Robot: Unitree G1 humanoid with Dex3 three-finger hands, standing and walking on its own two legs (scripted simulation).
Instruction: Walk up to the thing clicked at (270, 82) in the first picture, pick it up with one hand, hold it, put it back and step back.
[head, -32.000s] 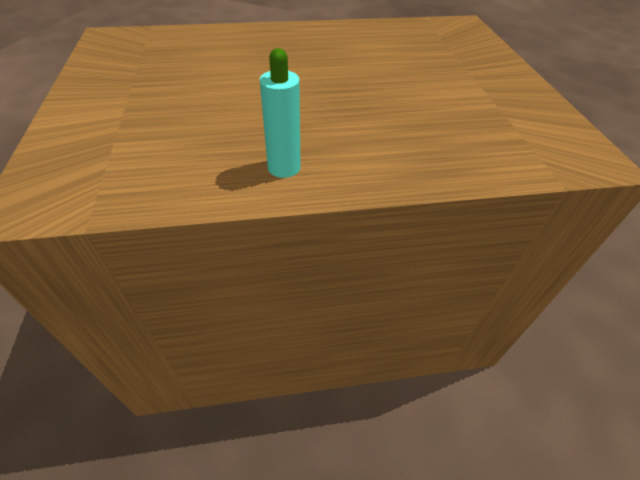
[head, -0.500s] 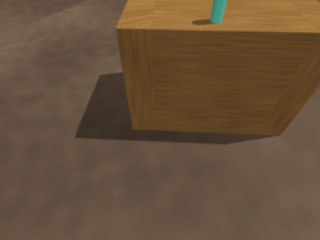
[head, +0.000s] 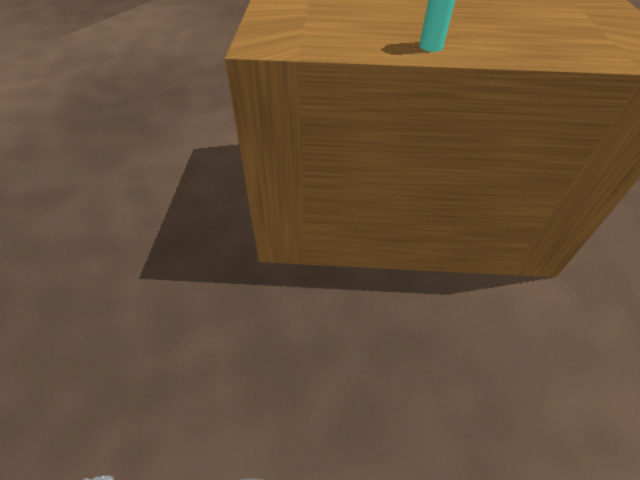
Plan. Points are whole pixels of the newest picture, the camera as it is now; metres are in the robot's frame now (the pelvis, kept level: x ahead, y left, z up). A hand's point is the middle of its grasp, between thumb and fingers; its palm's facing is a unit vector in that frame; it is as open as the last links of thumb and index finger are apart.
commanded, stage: step back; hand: right
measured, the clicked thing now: out of the picture +1.07 -0.22 +0.14
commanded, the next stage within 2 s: stand in 0.36 s
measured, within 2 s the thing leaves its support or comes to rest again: neither
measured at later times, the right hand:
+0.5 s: hand out of the picture +0.15 -0.23 -0.13, palm faces +0.00 +0.94 -0.33, open 7.4 cm
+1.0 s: hand out of the picture +0.07 -0.23 -0.14, palm faces +0.02 +0.94 -0.34, open 7.4 cm
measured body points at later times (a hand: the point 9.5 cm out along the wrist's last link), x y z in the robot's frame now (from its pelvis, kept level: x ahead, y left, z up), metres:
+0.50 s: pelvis +0.02 +0.02 +0.01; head +0.04 +0.02 +0.46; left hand +0.12 +0.32 -0.12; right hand +0.15 -0.28 -0.10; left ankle +0.05 +0.13 -0.73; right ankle +0.00 -0.12 -0.73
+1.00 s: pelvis +0.01 +0.02 +0.02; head +0.02 +0.03 +0.47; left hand +0.09 +0.32 -0.12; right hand +0.07 -0.28 -0.11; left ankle +0.05 +0.13 -0.73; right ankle +0.00 -0.12 -0.73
